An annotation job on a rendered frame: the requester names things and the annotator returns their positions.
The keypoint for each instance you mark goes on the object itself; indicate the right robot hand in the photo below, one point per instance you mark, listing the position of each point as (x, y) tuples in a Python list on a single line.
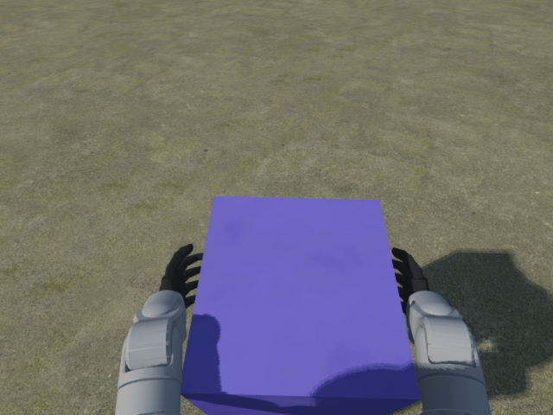
[(412, 279)]

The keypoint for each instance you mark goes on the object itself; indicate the left robot forearm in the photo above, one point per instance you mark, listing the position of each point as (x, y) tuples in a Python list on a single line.
[(150, 374)]

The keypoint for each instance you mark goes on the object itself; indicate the carton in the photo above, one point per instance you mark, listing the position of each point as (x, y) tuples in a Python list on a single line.
[(297, 312)]

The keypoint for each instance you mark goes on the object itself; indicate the right robot forearm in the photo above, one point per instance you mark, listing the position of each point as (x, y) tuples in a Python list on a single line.
[(447, 359)]

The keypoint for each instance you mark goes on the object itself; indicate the left robot hand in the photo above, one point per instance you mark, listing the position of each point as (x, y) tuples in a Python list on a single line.
[(176, 274)]

